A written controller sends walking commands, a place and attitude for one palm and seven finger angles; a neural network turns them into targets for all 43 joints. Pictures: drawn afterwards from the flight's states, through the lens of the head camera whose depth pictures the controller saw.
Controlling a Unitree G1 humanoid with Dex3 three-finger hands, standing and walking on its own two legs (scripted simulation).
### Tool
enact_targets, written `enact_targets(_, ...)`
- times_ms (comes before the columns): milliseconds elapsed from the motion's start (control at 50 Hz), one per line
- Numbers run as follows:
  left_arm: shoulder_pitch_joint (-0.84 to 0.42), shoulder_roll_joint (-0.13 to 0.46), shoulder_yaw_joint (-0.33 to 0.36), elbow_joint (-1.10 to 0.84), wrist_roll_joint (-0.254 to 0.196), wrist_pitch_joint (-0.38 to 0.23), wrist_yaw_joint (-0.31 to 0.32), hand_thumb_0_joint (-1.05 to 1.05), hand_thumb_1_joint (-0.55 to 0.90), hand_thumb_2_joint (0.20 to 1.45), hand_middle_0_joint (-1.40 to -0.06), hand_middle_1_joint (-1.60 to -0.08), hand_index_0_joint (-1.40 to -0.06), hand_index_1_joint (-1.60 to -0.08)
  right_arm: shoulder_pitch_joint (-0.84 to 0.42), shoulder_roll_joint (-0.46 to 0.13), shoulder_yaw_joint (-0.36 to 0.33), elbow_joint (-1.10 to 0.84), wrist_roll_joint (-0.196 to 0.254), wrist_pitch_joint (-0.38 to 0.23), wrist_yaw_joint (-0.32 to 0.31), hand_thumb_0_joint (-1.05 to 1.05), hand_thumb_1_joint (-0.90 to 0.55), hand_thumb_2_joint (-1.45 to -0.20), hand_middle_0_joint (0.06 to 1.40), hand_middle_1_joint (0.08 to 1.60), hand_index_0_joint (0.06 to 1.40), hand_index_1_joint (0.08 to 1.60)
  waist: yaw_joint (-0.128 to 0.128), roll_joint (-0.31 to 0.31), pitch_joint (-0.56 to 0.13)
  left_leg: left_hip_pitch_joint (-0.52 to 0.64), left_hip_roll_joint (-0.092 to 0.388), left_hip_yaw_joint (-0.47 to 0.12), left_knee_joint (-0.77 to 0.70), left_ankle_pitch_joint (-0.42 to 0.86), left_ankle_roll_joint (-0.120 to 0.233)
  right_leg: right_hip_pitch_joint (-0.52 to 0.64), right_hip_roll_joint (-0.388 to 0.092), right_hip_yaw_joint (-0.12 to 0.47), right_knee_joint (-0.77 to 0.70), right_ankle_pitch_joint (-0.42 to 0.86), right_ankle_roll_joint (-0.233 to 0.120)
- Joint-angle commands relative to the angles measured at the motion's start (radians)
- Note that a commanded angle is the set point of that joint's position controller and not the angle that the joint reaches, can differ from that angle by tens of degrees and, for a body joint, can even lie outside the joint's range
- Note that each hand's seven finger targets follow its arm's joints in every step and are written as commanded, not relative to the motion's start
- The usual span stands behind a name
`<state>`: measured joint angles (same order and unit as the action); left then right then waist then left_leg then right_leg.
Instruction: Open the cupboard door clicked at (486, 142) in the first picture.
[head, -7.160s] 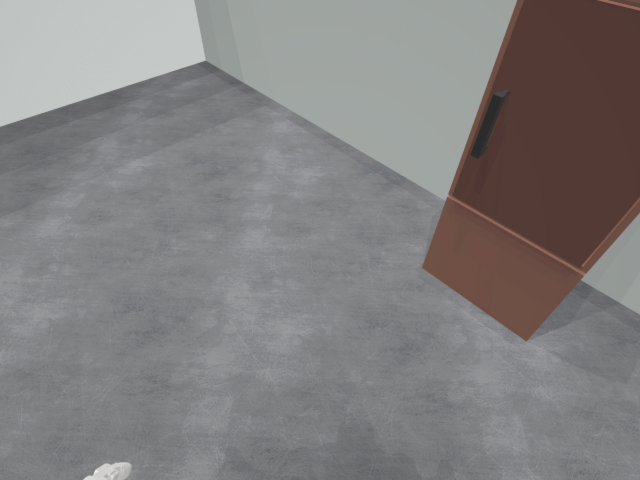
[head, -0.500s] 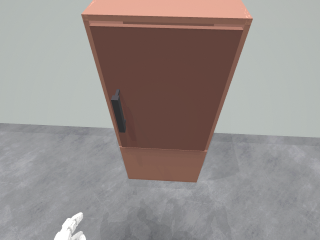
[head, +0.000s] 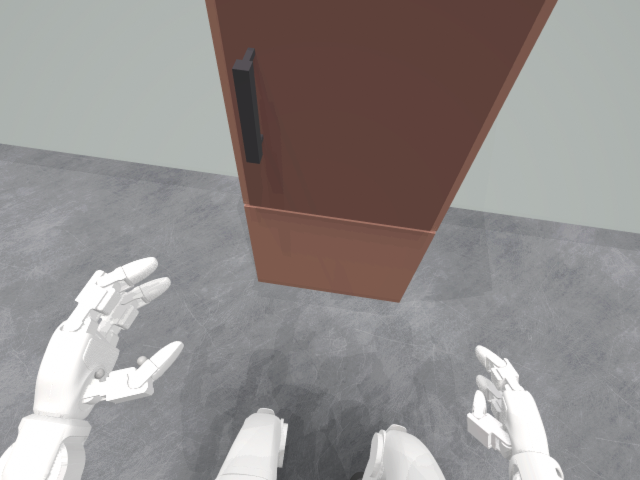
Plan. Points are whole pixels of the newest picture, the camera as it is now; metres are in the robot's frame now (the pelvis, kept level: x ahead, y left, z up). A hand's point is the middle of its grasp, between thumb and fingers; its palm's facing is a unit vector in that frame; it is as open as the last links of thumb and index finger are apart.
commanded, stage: raise the hand with hooked fingers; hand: left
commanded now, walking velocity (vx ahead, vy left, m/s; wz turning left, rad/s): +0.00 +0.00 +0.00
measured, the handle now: (252, 109) +0.63 +0.19 +0.06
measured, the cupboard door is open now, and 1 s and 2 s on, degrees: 0 0 0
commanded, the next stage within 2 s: move the hooked fingers beside the handle in 1.48 s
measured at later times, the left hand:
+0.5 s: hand (121, 320) +0.26 +0.26 +0.05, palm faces -0.07 -1.00 -0.04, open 12.8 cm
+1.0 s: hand (89, 264) +0.31 +0.31 +0.07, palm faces -0.01 -1.00 -0.06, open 14.0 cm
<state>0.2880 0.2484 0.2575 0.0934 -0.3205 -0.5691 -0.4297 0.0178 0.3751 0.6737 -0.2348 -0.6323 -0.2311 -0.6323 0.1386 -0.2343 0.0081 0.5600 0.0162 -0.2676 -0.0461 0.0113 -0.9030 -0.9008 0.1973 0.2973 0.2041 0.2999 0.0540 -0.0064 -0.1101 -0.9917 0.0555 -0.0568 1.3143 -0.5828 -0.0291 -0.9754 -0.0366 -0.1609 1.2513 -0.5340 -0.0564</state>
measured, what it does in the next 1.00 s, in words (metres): stands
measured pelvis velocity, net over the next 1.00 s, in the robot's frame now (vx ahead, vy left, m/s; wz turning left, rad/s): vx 0.02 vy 0.04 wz -0.01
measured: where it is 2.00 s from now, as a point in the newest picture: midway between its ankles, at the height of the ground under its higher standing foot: outside the picture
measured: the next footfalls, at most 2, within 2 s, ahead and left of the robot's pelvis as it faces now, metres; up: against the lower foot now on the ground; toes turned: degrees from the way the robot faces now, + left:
none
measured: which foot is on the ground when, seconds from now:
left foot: down 0.00-1.00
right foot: down 0.00-1.00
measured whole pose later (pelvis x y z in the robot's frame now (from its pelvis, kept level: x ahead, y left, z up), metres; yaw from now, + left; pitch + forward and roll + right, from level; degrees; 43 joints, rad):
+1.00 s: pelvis +0.02 +0.04 +0.02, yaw -1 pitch +18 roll -4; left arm 0.01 0.42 0.44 0.36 -0.36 -0.35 -0.53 -0.01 -0.49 0.30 -0.30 -1.19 -0.30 -1.19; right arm 0.25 -0.27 0.04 0.54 0.03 -0.21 -0.05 0.01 -0.90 -0.90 0.20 0.30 0.21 0.30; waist -0.01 0.01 -0.12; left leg -0.95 0.03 -0.01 1.19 -0.56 0.03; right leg -0.93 -0.04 -0.10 1.10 -0.48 0.01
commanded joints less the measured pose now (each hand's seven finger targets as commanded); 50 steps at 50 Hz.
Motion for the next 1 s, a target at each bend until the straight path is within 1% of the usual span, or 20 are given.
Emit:
enact_targets(0,-0.108,0.184,0.047,-0.073,-0.008,0.136,-0.048,0.0,0.153,0.58,-0.253,-0.78,-0.253,-0.78,0.029,-0.161,-0.064,-0.139,0.031,-0.041,-0.035,0.0,-0.9,-0.9,0.2,0.3,0.2,0.3,-0.084,0.033,-0.224,0.06,-0.053,0.027,-0.238,0.144,0.061,0.219,0.03,0.201,-0.329,-0.038,0.044)
enact_targets(20,-0.066,0.206,0.09,-0.03,-0.021,0.19,-0.051,0.0,0.13,0.57,-0.255,-0.795,-0.255,-0.795,0.018,-0.16,-0.062,-0.153,0.033,-0.034,-0.036,0.0,-0.9,-0.9,0.2,0.3,0.2,0.3,-0.05,0.031,-0.244,0.075,-0.055,0.021,-0.258,0.165,0.057,0.254,0.034,0.19,-0.324,-0.024,0.038)
enact_targets(60,-0.029,0.235,0.154,-0.101,-0.045,0.244,-0.024,0.0,0.083,0.55,-0.258,-0.825,-0.258,-0.825,0.007,-0.146,-0.062,-0.185,0.033,-0.023,-0.029,0.0,-0.9,-0.9,0.2,0.3,0.2,0.3,-0.01,0.019,-0.327,0.111,-0.062,0.026,-0.291,0.223,0.056,0.328,0.022,0.174,-0.322,0.037,0.044)
enact_targets(120,0.0,0.218,0.202,-0.143,-0.066,0.23,0.061,0.0,0.013,0.52,-0.263,-0.87,-0.263,-0.87,-0.003,-0.114,-0.06,-0.189,0.023,-0.019,-0.021,0.0,-0.9,-0.9,0.2,0.3,0.2,0.3,0.016,-0.003,-0.317,0.12,-0.06,0.023,-0.314,0.262,0.05,0.336,0.032,0.146,-0.307,0.069,0.039)
enact_targets(180,-0.067,0.191,0.174,-0.165,-0.033,0.139,0.132,0.0,-0.057,0.49,-0.268,-0.915,-0.268,-0.915,0.027,-0.113,-0.061,-0.164,0.012,-0.028,-0.011,0.0,-0.9,-0.9,0.2,0.3,0.2,0.3,-0.019,0.026,-0.248,0.117,-0.056,0.021,-0.326,0.219,0.046,0.243,0.034,0.125,-0.291,0.031,0.039)
enact_targets(200,-0.089,0.182,0.153,-0.145,-0.018,0.11,0.14,0.0,-0.08,0.48,-0.27,-0.93,-0.27,-0.93,0.038,-0.119,-0.062,-0.152,0.01,-0.031,-0.009,0.0,-0.9,-0.9,0.2,0.3,0.2,0.3,-0.041,0.015,-0.219,0.11,-0.054,0.02,-0.321,0.186,0.047,0.204,0.035,0.124,-0.292,-0.003,0.04)
enact_targets(220,-0.12,0.182,0.133,-0.119,-0.004,0.088,0.137,0.0,-0.103,0.47,-0.272,-0.945,-0.272,-0.945,0.045,-0.131,-0.06,-0.148,0.008,-0.032,-0.01,0.0,-0.9,-0.9,0.2,0.3,0.2,0.3,-0.055,0.003,-0.181,0.093,-0.054,0.015,-0.318,0.155,0.048,0.171,0.039,0.12,-0.286,-0.026,0.035)
enact_targets(280,-0.182,0.183,0.083,-0.056,0.016,0.047,0.08,0.0,-0.173,0.44,-0.277,-0.99,-0.277,-0.99,0.08,-0.164,-0.061,-0.138,0.013,-0.042,-0.016,0.0,-0.9,-0.9,0.2,0.3,0.2,0.3,-0.09,0.02,-0.169,0.079,-0.06,0.018,-0.314,0.065,0.053,0.118,0.031,0.132,-0.291,-0.091,0.037)
enact_targets(320,-0.204,0.202,0.075,-0.062,0.001,0.053,0.024,0.0,-0.22,0.42,-0.28,-1.02,-0.28,-1.02,0.093,-0.183,-0.062,-0.147,0.021,-0.048,-0.024,0.0,-0.9,-0.9,0.2,0.3,0.2,0.3,-0.087,0.053,-0.209,0.121,-0.06,0.014,-0.317,0.088,0.056,0.124,0.039,0.126,-0.278,-0.042,0.03)
enact_targets(360,-0.217,0.252,0.109,-0.09,-0.015,0.068,-0.014,0.0,-0.267,0.4,-0.283,-1.05,-0.283,-1.05,0.1,-0.191,-0.063,-0.152,0.025,-0.051,-0.031,0.0,-0.9,-0.9,0.2,0.3,0.2,0.3,-0.073,0.09,-0.269,0.174,-0.059,0.007,-0.338,0.118,0.054,0.158,0.039,0.12,-0.278,0.005,0.028)
enact_targets(420,-0.221,0.317,0.186,-0.12,-0.044,0.093,-0.018,0.0,-0.337,0.37,-0.288,-1.095,-0.288,-1.095,0.106,-0.194,-0.061,-0.151,0.022,-0.05,-0.037,0.0,-0.9,-0.9,0.2,0.3,0.2,0.3,-0.047,0.111,-0.307,0.219,-0.058,-0.006,-0.351,0.222,0.047,0.208,0.048,0.1,-0.261,0.097,0.022)
enact_targets(460,-0.192,0.303,0.205,-0.144,-0.056,0.097,0.003,0.0,-0.383,0.35,-0.292,-1.125,-0.292,-1.125,0.106,-0.184,-0.062,-0.152,0.019,-0.046,-0.031,0.0,-0.9,-0.9,0.2,0.3,0.2,0.3,-0.036,0.131,-0.329,0.266,-0.053,-0.007,-0.352,0.314,0.04,0.215,0.05,0.086,-0.252,0.166,0.024)
enact_targets(540,-0.197,0.264,0.187,-0.072,-0.044,0.119,0.031,0.0,-0.477,0.31,-0.298,-1.185,-0.298,-1.185,0.106,-0.18,-0.057,-0.147,0.013,-0.028,-0.017,0.0,-0.9,-0.9,0.2,0.3,0.2,0.3,-0.051,0.139,-0.262,0.261,-0.048,-0.01,-0.35,0.356,0.025,0.177,0.055,0.066,-0.242,0.194,0.025)
enact_targets(620,-0.239,0.256,0.153,0.012,-0.024,0.159,-0.003,0.0,-0.5,0.3,-0.3,-1.2,-0.3,-1.2,0.12,-0.194,-0.055,-0.156,0.014,-0.011,-0.014,0.0,-0.9,-0.9,0.2,0.3,0.2,0.3,-0.076,0.101,-0.226,0.232,-0.047,-0.011,-0.346,0.346,0.028,0.166,0.058,0.065,-0.249,0.203,0.025)
enact_targets(680,-0.293,0.301,0.175,0.003,-0.024,0.171,-0.045,0.0,-0.5,0.3,-0.3,-1.2,-0.3,-1.2,0.127,-0.202,-0.056,-0.161,0.017,-0.007,-0.019,0.0,-0.9,-0.9,0.2,0.3,0.2,0.3,-0.077,0.108,-0.285,0.267,-0.044,-0.01,-0.336,0.394,0.028,0.182,0.057,0.072,-0.251,0.239,0.027)
enact_targets(760,-0.359,0.364,0.236,-0.044,-0.049,0.148,-0.068,0.0,-0.5,0.3,-0.3,-1.2,-0.3,-1.2,0.129,-0.197,-0.054,-0.153,0.011,-0.011,-0.02,0.0,-0.9,-0.9,0.2,0.3,0.2,0.3,-0.061,0.144,-0.367,0.334,-0.04,-0.017,-0.32,0.51,0.016,0.206,0.06,0.074,-0.238,0.295,0.024)
enact_targets(820,-0.359,0.386,0.273,-0.006,-0.065,0.136,-0.068,0.0,-0.5,0.3,-0.3,-1.2,-0.3,-1.2,0.133,-0.196,-0.052,-0.142,0.008,-0.009,-0.021,0.0,-0.9,-0.9,0.2,0.3,0.2,0.3,-0.053,0.129,-0.36,0.319,-0.04,-0.018,-0.311,0.533,0.014,0.206,0.064,0.073,-0.231,0.307,0.021)
enact_targets(900,-0.38,0.377,0.27,0.091,-0.067,0.157,-0.088,0.0,-0.5,0.3,-0.3,-1.2,-0.3,-1.2,0.127,-0.199,-0.051,-0.136,0.015,0.004,-0.02,0.0,-0.9,-0.9,0.2,0.3,0.2,0.3,-0.063,0.114,-0.319,0.273,-0.042,-0.006,-0.321,0.457,0.022,0.2,0.058,0.075,-0.244,0.279,0.027)
enact_targets(940,-0.399,0.406,0.28,0.104,-0.061,0.174,-0.105,0.0,-0.5,0.3,-0.3,-1.2,-0.3,-1.2,0.135,-0.207,-0.051,-0.139,0.016,0.008,-0.019,0.0,-0.9,-0.9,0.2,0.3,0.2,0.3,-0.059,0.139,-0.347,0.288,-0.039,-0.008,-0.322,0.495,0.021,0.207,0.056,0.077,-0.241,0.291,0.025)
enact_targets(980,-0.385,0.393,0.266,0.113,-0.066,0.186,-0.121,0.0,-0.5,0.3,-0.3,-1.2,-0.3,-1.2,0.14,-0.207,-0.054,-0.147,0.019,0.012,-0.018,0.0,-0.9,-0.9,0.2,0.3,0.2,0.3,-0.061,0.117,-0.352,0.292,-0.041,-0.003,-0.326,0.495,0.026,0.22,0.055,0.08,-0.254,0.3,0.028)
